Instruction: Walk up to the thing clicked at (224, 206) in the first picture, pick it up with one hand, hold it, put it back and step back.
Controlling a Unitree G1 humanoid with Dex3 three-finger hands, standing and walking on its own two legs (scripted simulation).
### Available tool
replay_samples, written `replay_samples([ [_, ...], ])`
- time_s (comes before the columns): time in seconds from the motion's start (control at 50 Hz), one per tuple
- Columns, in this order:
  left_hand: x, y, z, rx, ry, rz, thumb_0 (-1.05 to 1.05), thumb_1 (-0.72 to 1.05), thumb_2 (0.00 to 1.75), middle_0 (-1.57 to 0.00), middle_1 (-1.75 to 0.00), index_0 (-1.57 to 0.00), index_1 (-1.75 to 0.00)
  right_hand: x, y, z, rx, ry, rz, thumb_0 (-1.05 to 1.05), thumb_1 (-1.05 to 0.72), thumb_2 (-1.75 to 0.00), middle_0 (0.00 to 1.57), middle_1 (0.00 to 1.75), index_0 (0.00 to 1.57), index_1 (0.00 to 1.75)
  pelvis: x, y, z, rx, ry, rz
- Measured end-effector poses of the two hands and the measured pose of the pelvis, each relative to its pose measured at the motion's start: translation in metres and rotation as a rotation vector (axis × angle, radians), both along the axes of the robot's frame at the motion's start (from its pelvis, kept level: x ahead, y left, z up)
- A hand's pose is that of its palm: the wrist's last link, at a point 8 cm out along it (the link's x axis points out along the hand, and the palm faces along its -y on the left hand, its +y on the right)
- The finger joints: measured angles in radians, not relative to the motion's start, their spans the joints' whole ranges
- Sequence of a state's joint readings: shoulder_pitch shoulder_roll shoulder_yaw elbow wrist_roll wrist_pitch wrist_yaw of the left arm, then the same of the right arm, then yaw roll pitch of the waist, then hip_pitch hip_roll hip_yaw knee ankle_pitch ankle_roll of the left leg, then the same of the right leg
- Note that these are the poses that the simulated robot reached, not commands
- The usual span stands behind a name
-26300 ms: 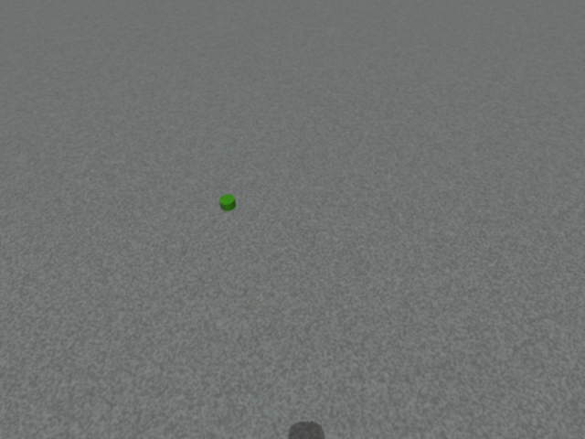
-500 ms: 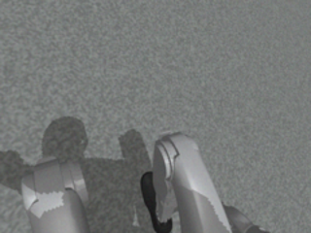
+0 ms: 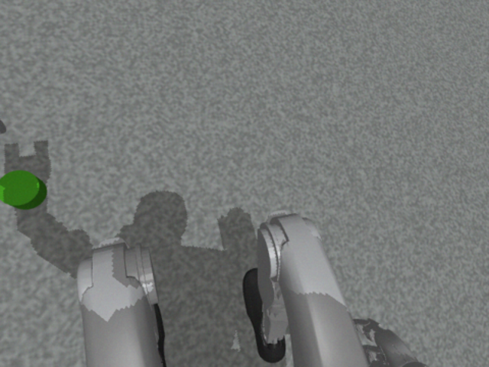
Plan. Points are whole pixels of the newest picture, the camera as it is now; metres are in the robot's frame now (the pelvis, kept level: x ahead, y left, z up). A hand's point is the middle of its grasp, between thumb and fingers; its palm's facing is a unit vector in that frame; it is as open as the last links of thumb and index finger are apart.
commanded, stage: home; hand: left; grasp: from above
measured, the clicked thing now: (22, 190) +0.46 +0.37 -0.32
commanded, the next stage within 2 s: none
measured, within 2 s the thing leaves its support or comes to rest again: neither
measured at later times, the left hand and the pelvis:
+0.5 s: hand out of the picture +0.40 +0.35 -0.09, palm faces -0.33 -0.32 -0.89, open 11.2 cm; pelvis +0.01 +0.00 +0.04, yaw +2 degrees
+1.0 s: hand out of the picture +0.26 +0.27 +0.13, palm faces +0.03 -0.90 -0.43, open 7.5 cm; pelvis +0.03 +0.00 +0.23, yaw +7 degrees
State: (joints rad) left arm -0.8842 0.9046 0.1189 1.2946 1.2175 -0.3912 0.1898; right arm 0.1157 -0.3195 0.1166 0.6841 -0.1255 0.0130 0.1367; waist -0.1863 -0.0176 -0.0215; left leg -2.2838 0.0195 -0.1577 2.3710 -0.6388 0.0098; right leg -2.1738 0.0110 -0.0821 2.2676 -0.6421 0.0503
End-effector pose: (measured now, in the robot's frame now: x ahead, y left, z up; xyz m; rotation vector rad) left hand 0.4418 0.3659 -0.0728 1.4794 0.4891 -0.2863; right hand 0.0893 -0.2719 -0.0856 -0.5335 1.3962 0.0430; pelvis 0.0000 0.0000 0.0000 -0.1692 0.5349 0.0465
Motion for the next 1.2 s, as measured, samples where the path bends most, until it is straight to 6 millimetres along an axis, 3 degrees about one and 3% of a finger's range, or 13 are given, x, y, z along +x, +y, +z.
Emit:
replay_samples([
  [0.14, -0.001, -0.009, -0.034, -0.011, -0.049, -0.017, 0.00, -0.47, 0.97, -0.12, -0.99, -0.12, -0.99, -0.021, -0.001, -0.011, -0.031, 0.048, -0.013, 0.00, -0.90, -0.89, 0.20, 0.30, 0.20, 0.29, 0.000, 0.001, -0.018, -0.009, -0.017, -0.004],
  [0.22, 0.000, -0.006, -0.039, 0.003, -0.093, 0.010, 0.00, -0.39, 0.95, -0.17, -0.92, -0.16, -0.91, -0.026, 0.001, -0.019, -0.026, 0.047, -0.032, 0.00, -0.90, -0.89, 0.20, 0.30, 0.20, 0.29, 0.001, 0.000, -0.025, -0.008, -0.016, -0.005],
  [0.34, -0.004, 0.002, -0.022, 0.011, -0.134, 0.113, 0.00, -0.25, 0.92, -0.23, -0.75, -0.21, -0.76, -0.020, 0.009, -0.022, 0.024, 0.013, -0.077, 0.00, -0.89, -0.89, 0.20, 0.30, 0.20, 0.29, 0.005, 0.000, -0.018, -0.001, 0.020, 0.001],
  [0.44, -0.023, 0.002, 0.012, -0.054, -0.113, 0.214, 0.00, -0.07, 0.90, -0.24, -0.64, -0.22, -0.66, -0.001, 0.017, -0.006, 0.082, -0.027, -0.110, 0.00, -0.89, -0.89, 0.20, 0.30, 0.20, 0.29, 0.008, 0.000, 0.011, 0.012, 0.057, 0.012],
  [0.54, -0.056, -0.008, 0.057, -0.216, -0.085, 0.322, 0.00, 0.21, 0.91, -0.24, -0.53, -0.22, -0.55, 0.031, 0.020, 0.029, 0.109, -0.108, -0.110, 0.01, -0.90, -0.89, 0.21, 0.30, 0.20, 0.29, 0.011, 0.001, 0.053, 0.024, 0.074, 0.019],
  [0.7, -0.114, -0.023, 0.127, -0.476, -0.067, 0.468, 0.00, 0.67, 0.91, -0.23, -0.38, -0.22, -0.39, 0.100, 0.027, 0.101, 0.115, -0.317, -0.055, 0.01, -0.90, -0.90, 0.20, 0.30, 0.20, 0.29, 0.012, 0.002, 0.118, 0.041, 0.045, 0.038],
  [0.88, -0.169, -0.041, 0.196, -0.698, -0.070, 0.687, 0.00, 0.80, 0.88, -0.22, -0.32, -0.21, -0.32, 0.159, 0.051, 0.183, 0.168, -0.537, -0.003, 0.01, -0.90, -0.90, 0.20, 0.30, 0.20, 0.29, 0.018, 0.002, 0.182, 0.062, -0.017, 0.063],
  [1.02, -0.199, -0.062, 0.251, -0.835, -0.050, 0.863, 0.01, 0.87, 0.90, -0.22, -0.32, -0.21, -0.32, 0.173, 0.068, 0.240, 0.210, -0.615, -0.016, 0.01, -0.90, -0.90, 0.20, 0.30, 0.20, 0.29, 0.033, 0.001, 0.235, 0.083, -0.073, 0.082],
  [1.2, -0.216, -0.087, 0.325, -0.973, -0.033, 1.029, 0.01, 0.89, 0.90, -0.21, -0.31, -0.21, -0.31, 0.159, 0.070, 0.310, 0.189, -0.652, -0.076, 0.01, -0.90, -0.90, 0.21, 0.30, 0.20, 0.29, 0.059, 0.000, 0.304, 0.105, -0.177, 0.099],
])
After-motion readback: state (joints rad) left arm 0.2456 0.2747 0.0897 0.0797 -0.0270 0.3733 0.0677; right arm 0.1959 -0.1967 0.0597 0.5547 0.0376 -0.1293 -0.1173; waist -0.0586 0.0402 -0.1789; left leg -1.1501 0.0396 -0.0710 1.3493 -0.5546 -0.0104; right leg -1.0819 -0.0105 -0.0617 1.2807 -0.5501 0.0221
